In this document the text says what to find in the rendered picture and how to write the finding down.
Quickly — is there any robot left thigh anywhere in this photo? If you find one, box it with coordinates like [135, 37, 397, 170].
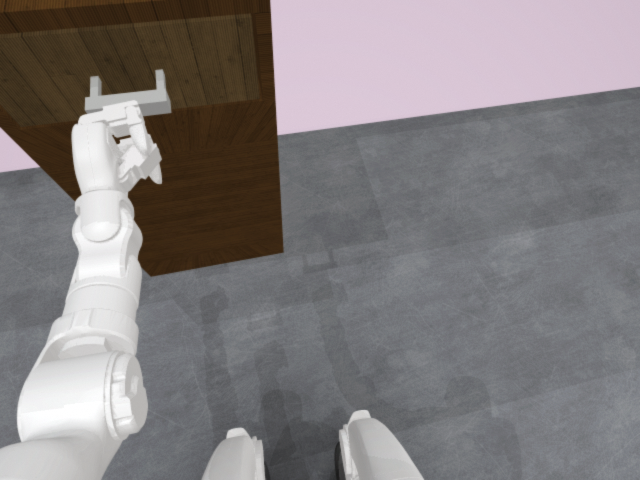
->
[201, 435, 265, 480]

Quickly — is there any robot left upper arm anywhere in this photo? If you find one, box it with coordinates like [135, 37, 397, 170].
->
[0, 350, 148, 480]

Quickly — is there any robot right thigh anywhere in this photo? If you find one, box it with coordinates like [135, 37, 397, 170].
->
[339, 418, 424, 480]

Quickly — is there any robot left hand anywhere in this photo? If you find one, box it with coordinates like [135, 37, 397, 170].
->
[71, 100, 162, 197]

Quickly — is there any cabinet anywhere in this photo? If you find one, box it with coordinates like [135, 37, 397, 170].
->
[0, 0, 284, 277]

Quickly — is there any drawer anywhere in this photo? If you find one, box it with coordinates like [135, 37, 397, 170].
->
[0, 13, 260, 127]

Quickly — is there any handle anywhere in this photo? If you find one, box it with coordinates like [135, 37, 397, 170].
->
[85, 69, 171, 116]

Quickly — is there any robot left forearm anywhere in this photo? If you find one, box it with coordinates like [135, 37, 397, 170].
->
[17, 189, 143, 442]

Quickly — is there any robot thigh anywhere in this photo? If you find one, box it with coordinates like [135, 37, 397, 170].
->
[201, 435, 265, 480]
[339, 418, 424, 480]

